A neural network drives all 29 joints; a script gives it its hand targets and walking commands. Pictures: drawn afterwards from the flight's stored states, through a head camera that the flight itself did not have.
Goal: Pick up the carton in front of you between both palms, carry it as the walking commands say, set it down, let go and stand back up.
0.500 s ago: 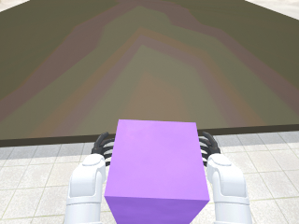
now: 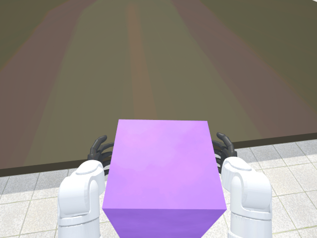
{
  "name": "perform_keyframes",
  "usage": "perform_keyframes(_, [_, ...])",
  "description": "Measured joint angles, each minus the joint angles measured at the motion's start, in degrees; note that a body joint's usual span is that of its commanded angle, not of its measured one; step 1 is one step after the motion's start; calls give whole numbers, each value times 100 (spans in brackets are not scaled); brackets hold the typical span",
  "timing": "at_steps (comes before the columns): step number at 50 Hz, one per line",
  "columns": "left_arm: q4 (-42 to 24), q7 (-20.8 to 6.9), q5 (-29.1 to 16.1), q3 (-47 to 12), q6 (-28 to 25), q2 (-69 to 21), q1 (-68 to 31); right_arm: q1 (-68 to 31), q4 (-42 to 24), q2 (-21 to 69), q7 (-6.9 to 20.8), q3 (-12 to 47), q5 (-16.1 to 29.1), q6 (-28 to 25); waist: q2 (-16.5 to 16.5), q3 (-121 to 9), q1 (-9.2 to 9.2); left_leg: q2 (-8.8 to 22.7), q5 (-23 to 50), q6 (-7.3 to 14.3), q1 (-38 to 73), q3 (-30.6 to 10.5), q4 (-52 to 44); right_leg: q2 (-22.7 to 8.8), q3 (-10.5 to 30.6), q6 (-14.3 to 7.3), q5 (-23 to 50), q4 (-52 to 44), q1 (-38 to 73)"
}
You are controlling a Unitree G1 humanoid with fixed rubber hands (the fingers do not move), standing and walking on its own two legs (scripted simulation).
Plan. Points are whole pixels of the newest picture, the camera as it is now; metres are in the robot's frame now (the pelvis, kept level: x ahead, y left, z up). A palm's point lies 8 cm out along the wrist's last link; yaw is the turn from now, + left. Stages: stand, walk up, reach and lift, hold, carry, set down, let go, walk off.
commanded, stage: carry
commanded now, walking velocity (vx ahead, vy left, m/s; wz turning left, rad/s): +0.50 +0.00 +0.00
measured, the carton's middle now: (161, 182) +0.26 -0.01 +0.02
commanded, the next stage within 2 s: none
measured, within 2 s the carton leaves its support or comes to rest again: neither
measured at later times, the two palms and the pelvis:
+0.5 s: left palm (109, 72) +0.61 +0.15 +0.12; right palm (196, 69) +0.62 -0.15 +0.12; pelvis +0.33 +0.00 -0.01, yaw +1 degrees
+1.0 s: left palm (117, 35) +0.87 +0.15 +0.15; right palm (187, 32) +0.88 -0.15 +0.15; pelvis +0.48 -0.01 +0.00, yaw +1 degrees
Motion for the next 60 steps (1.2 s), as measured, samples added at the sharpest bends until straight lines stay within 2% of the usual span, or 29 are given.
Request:
perform_keyframes(2, [7, -2, 4, 5, -4, -9, -60, -34, -29, 4, 1, -34, -1, 3, 10, 38, 23, 138, -505, -126, 107, -81, 557, 91, -224, -82, 73, -364, 313])
perform_keyframes(3, [83, -4, 13, -18, -57, -17, -100, -53, -13, -17, 8, -74, 2, -19, 83, 60, 78, 288, -770, -129, -48, -139, 1192, 141, -318, -233, 258, -214, 351])
perform_keyframes(4, [204, -6, 33, -52, -120, -25, -143, -63, 34, -46, 17, -119, 9, -44, 131, 98, 138, 338, -723, -115, -403, -333, 2124, 166, -379, -368, 132, 50, 331])
perform_keyframes(6, [366, -8, 56, -102, -170, -28, -159, -27, 98, -58, 27, -177, 9, -57, 92, 210, 201, 193, -531, 31, -1308, -671, 3947, 151, -446, -495, -212, 150, 482])
perform_keyframes(7, [364, -8, 48, -108, -174, -22, -116, 8, 98, -17, 28, -191, -6, -64, 55, 269, 224, 139, -376, 115, -1722, -706, 4534, 153, -462, -497, -290, 24, 629])
perform_keyframes(9, [252, -8, 17, -107, -191, -7, -6, 68, 41, -1, 31, -116, -24, -88, -1, 380, 276, 124, 29, 218, -2394, -650, 4954, 177, -470, -423, -282, -359, 974])
perform_keyframes(12, [9, -8, -21, -84, -258, 5, 83, 77, -86, -12, 33, 10, -18, -175, -79, 474, 357, 171, 420, 239, -3057, -529, 4495, 207, -411, -406, -293, -905, 1488])
perform_keyframes(16, [-222, -9, -78, -39, -328, 7, 81, 69, -278, -10, 38, 98, -33, -268, -132, 420, 385, 208, 865, 182, -3469, -428, 3266, 213, -312, -310, -447, -1424, 2153])
perform_keyframes(22, [-488, -6, -89, 20, -186, -49, -314, -198, -703, 19, 38, -66, -29, -108, -106, 393, 317, 45, 1828, 253, -3324, -77, 1579, 161, -232, -16, -1183, -1397, 3042])
perform_keyframes(24, [-549, 14, -80, 91, -78, -41, -595, -506, -730, -27, 36, -147, -1, -1, -103, 433, 285, -96, 2279, 314, -3004, 155, 1100, 88, -173, 105, -1671, -865, 3169])
perform_keyframes(25, [-538, 30, -85, 125, -12, 23, -765, -717, -653, -67, 26, -170, 23, 48, -107, 438, 256, -136, 2185, 473, -2804, 224, 1020, 35, -119, 150, -1947, -370, 3114])
perform_keyframes(26, [-443, 50, -124, 156, 60, 163, -1006, -964, -498, -94, -15, -182, 28, 57, -232, 487, 191, -205, 1760, 644, -2806, 275, 1255, -108, -14, 150, -2040, 360, 2866])
perform_keyframes(27, [-289, 63, -176, 206, 138, 315, -1273, -1244, -297, -141, -49, -199, 32, 86, -311, 571, 132, -228, 1460, 740, -2856, 298, 1506, -116, 239, 147, -2141, 1244, 2486])
perform_keyframes(28, [-111, 75, -232, 252, 221, 446, -1521, -1498, -93, -199, -103, -213, 62, 139, -344, 656, 90, -226, 1292, 782, -2861, 300, 1622, -32, 486, 124, -2248, 2048, 2078])
perform_keyframes(29, [66, 111, -267, 287, 305, 531, -1746, -1709, 75, -252, -159, -233, 88, 213, -350, 737, 66, -209, 1271, 719, -2818, 295, 1613, 63, 652, 79, -2301, 2623, 1709])
perform_keyframes(30, [226, 117, -285, 333, 383, 578, -1951, -1878, 203, -301, -189, -276, 117, 288, -354, 811, 59, -208, 1270, 692, -2745, 293, 1535, 121, 745, 37, -2293, 2903, 1400])
perform_keyframes(32, [472, 133, -280, 420, 505, 600, -2305, -2146, 378, -374, -214, -391, 155, 401, -347, 943, 65, -219, 1279, 705, -2557, 287, 1275, 141, 797, 4, -2236, 2572, 1008])
perform_keyframes(35, [743, 145, -244, 521, 554, 624, -2810, -2551, 543, -448, -215, -593, 173, 458, -308, 1112, 79, -214, 1257, 682, -2354, 252, 1047, 160, 796, 11, -2021, 1400, 750])
perform_keyframes(37, [913, 149, -234, 571, 534, 668, -3128, -2834, 657, -507, -215, -707, 182, 455, -298, 1192, 113, -213, 1133, 638, -2286, 233, 1111, 151, 736, 10, -1415, 612, 739])
perform_keyframes(39, [1131, 151, -227, 622, 505, 715, -3401, -3099, 850, -591, -215, -776, 194, 445, -292, 1216, 147, -226, 903, 581, -2254, 211, 1343, 109, 648, 6, -365, 8, 887])
perform_keyframes(40, [1252, 153, -213, 647, 479, 717, -3488, -3207, 980, -652, -214, -787, 209, 445, -215, 1207, 166, -189, 780, 547, -2240, 174, 1454, 133, 612, 3, -300, 40, 931])
perform_keyframes(43, [1644, 155, -158, 721, 489, 729, -3718, -3511, 1434, -796, -214, -834, 242, 501, -46, 1078, 181, -118, 692, 459, -2189, 88, 1613, 191, 543, -26, -756, 196, 1012])
perform_keyframes(49, [2115, 156, -101, 894, 480, 735, -3902, -3895, 2122, -854, -215, -933, 196, 488, -60, 900, 148, -103, 412, 403, -2180, 44, 1841, 179, 517, -71, -910, 508, 976])
perform_keyframes(55, [2266, 155, -17, 979, 306, 558, -3481, -3584, 2404, -669, -169, -994, 58, 288, -101, 790, 176, -67, 575, 318, -2036, 20, 1795, 225, 492, -59, -809, 209, 1256])
perform_keyframes(60, [2087, 154, -23, 861, 47, 456, -3009, -3100, 2209, -553, -141, -898, 64, 29, -145, 877, 195, -121, 700, 238, -1650, 24, 1228, 217, 490, -105, -544, 288, 1292])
